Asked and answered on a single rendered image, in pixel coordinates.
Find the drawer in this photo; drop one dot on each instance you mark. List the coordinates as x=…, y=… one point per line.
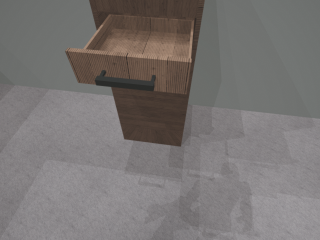
x=137, y=47

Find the handle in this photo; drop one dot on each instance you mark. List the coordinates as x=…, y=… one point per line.
x=125, y=83

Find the cabinet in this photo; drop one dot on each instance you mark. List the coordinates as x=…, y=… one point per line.
x=152, y=116

